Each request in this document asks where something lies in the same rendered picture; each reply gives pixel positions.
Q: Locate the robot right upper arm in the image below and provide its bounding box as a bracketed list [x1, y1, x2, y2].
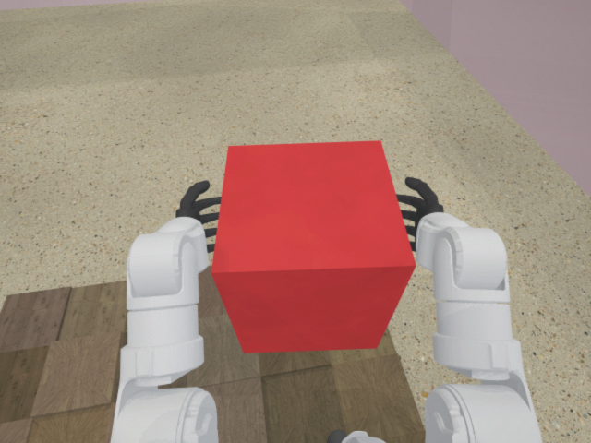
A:
[425, 384, 541, 443]

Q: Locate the robot right hand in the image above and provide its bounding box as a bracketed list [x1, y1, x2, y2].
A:
[396, 177, 444, 252]

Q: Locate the right robot forearm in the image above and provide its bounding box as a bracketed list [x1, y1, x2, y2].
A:
[416, 212, 542, 443]

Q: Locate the carton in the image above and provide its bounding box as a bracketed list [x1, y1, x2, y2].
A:
[211, 140, 416, 353]

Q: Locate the robot left upper arm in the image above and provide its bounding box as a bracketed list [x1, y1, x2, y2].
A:
[112, 387, 219, 443]

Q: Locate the robot left hand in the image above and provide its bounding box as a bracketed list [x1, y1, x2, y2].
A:
[175, 180, 222, 253]

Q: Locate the left robot forearm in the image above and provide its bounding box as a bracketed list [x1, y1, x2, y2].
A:
[111, 217, 209, 443]

